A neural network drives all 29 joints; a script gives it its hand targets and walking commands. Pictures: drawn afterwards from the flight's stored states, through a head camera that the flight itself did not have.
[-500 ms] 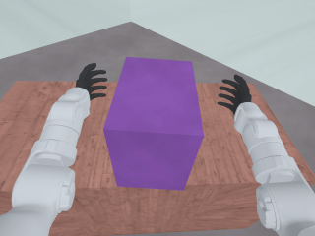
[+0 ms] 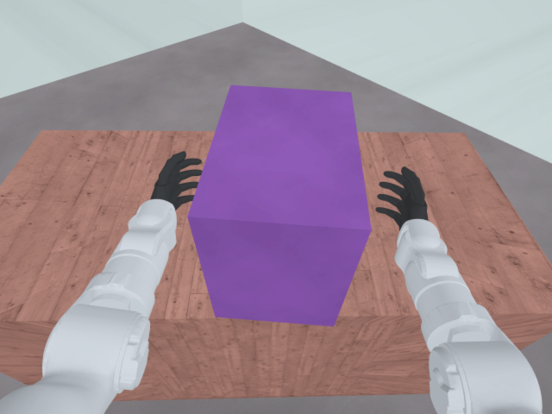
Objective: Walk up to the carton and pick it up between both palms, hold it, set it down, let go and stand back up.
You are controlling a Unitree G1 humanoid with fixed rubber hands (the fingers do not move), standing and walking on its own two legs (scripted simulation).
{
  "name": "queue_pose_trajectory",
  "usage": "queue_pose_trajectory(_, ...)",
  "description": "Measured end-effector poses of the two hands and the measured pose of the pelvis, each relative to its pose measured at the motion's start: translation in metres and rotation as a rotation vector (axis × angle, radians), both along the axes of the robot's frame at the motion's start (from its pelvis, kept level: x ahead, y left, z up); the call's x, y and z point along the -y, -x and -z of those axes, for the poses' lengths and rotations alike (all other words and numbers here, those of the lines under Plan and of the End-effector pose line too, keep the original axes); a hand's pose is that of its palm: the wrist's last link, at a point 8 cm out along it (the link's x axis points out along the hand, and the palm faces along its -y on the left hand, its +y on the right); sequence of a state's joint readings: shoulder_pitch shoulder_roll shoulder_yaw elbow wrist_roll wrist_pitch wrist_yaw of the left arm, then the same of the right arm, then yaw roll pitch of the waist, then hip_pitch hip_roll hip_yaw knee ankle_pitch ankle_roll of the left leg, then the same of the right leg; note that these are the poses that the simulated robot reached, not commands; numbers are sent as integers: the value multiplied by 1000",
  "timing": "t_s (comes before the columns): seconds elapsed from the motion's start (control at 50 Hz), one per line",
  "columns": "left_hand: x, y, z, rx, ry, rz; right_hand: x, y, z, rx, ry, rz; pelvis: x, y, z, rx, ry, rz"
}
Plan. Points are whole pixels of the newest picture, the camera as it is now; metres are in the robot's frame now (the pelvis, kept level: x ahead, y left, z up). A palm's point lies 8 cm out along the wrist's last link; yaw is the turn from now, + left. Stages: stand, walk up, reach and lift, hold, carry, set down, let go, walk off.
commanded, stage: reach and lift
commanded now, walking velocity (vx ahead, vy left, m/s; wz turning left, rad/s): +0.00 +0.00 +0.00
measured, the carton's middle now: (282, 206) +0.48 -0.02 +0.02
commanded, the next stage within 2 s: none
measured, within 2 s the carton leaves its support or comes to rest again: neither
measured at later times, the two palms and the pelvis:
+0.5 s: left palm (186, 219) +0.43 +0.14 +0.05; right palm (398, 232) +0.39 -0.20 +0.05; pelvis -0.01 -0.01 -0.02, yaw +0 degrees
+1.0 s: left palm (187, 228) +0.41 +0.13 +0.05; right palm (385, 244) +0.37 -0.18 +0.05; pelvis +0.00 +0.00 +0.01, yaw +2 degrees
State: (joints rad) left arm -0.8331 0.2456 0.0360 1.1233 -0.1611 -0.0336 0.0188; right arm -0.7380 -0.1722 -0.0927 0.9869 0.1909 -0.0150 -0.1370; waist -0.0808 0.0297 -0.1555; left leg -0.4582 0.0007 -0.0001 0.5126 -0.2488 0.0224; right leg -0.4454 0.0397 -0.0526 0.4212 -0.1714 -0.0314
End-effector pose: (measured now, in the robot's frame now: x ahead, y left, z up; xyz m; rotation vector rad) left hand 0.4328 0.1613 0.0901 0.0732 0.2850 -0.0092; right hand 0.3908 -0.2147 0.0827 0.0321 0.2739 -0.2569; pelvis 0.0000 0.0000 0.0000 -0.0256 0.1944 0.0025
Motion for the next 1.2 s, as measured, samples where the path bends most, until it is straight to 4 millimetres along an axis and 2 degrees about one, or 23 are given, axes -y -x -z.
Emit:
queue_pose_trajectory(0.18, 10, 7, 31, 3, 0, 2, -1, 6, 30, -11, -8, -4, 0, 5, 8, -62, 3, -1)
queue_pose_trajectory(0.3, 17, 7, 42, 7, 14, 1, 0, 6, 37, 7, -6, -2, 2, 8, 13, -102, 0, 3)
queue_pose_trajectory(0.46, 23, 5, 41, 24, 21, 0, -5, 2, 33, 22, -1, -11, 5, 12, 15, -121, -7, 1)
queue_pose_trajectory(0.62, 31, 5, 38, 42, 30, 8, -33, -2, 34, 27, -11, -40, 7, 14, 13, -115, -12, -12)
queue_pose_trajectory(0.68, 30, 7, 39, 38, 23, -2, -36, 0, 35, 33, -9, -12, 7, 14, 10, -103, -11, -15)
queue_pose_trajectory(0.9, 28, 21, 41, 48, 14, 17, -37, 20, 36, 66, 43, -17, 3, 3, -4, -22, -7, -29)
queue_pose_trajectory(1.2, 28, 21, 41, 40, 27, 13, -38, 21, 36, 68, 57, -5, -5, -10, -8, 33, -6, -19)
